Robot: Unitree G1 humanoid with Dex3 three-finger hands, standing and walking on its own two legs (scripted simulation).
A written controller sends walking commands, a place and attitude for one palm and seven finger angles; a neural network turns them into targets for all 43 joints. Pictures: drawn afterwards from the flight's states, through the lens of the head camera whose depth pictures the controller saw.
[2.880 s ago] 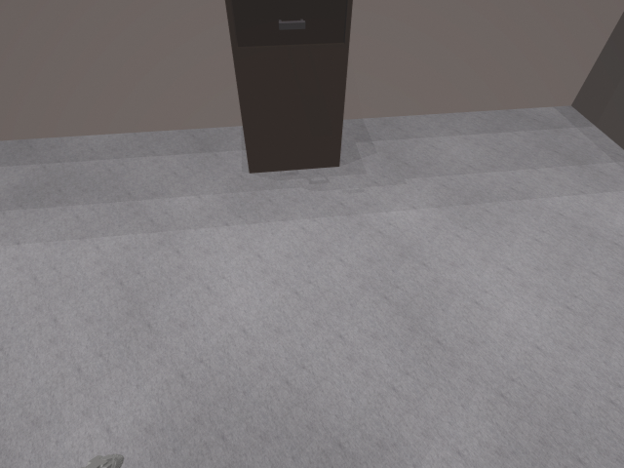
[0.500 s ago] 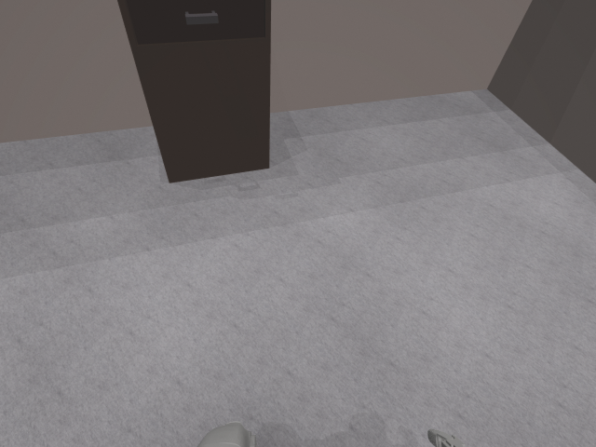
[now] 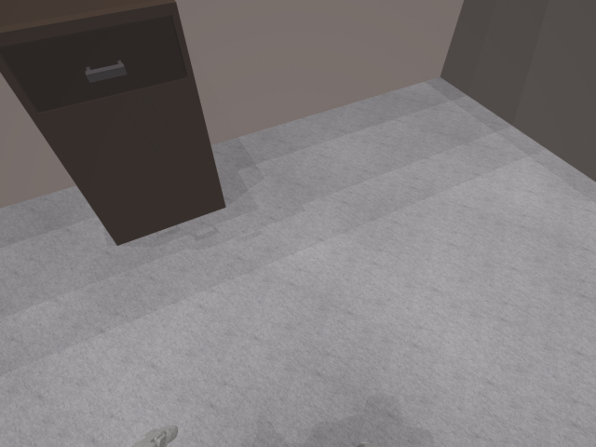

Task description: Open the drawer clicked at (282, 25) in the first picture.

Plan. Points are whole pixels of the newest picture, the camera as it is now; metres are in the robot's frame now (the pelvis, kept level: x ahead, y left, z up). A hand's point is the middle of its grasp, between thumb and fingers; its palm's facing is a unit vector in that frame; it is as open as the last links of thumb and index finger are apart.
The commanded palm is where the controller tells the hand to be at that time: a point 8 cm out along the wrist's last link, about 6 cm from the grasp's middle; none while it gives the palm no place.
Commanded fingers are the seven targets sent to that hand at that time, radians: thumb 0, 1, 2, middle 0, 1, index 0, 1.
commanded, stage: walk to a spot facing it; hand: left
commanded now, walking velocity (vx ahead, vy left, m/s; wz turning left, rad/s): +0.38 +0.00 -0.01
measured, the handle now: (105, 69) +1.04 +0.56 -0.03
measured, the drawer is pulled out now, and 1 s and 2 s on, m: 0.00 0.00 0.00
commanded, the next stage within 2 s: turn to face it in 0.64 s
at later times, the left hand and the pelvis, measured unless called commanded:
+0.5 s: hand (157, 411) +0.20 +0.24 -0.17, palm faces +0.05 -0.99 -0.15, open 7.4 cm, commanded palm none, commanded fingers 0.00 0.90 0.90 -0.20 -0.30 -0.20 -0.30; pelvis +0.21 +0.06 +0.01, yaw -2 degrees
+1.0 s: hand (244, 241) +0.53 +0.13 -0.14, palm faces -0.11 -0.97 -0.20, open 7.4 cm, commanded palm none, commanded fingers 0.00 0.90 0.90 -0.20 -0.30 -0.20 -0.30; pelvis +0.39 -0.02 +0.01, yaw -5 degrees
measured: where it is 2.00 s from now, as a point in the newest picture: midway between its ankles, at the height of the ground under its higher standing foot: (313, 384)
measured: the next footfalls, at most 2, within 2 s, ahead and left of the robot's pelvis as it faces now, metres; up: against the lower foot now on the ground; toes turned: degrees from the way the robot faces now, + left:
left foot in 0.34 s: +0.28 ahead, +0.16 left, +0.00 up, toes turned +12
right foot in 0.84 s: +0.48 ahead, -0.12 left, +0.00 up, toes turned -19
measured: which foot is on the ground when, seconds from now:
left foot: up 0.00-0.32, down 0.34-0.84, up 0.86-1.00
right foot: down 0.00-0.34, up 0.36-0.82, down 0.84-1.00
